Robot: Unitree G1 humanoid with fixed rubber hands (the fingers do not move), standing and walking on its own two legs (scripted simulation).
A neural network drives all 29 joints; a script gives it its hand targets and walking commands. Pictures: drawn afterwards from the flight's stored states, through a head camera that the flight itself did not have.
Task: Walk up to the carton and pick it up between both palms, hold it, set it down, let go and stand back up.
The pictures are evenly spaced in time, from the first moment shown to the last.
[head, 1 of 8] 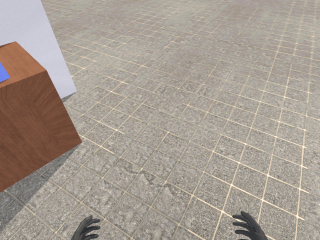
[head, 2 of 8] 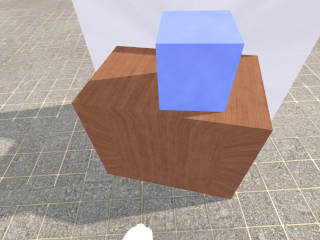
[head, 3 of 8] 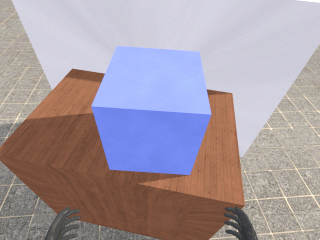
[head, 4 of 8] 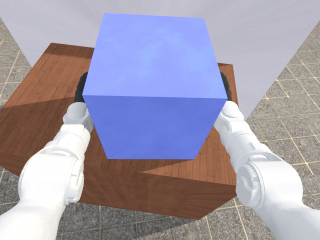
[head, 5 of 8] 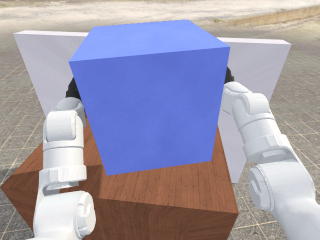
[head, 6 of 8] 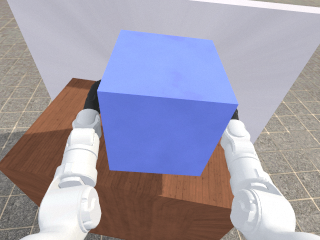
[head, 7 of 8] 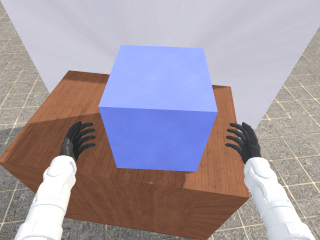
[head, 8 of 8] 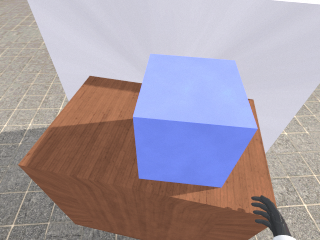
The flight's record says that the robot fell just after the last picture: no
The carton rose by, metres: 0.24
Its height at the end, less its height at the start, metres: +0.00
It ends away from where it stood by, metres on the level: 0.01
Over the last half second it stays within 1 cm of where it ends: yes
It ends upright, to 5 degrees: yes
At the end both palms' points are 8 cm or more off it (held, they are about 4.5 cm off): yes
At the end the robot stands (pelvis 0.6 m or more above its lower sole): yes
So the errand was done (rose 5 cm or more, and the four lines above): yes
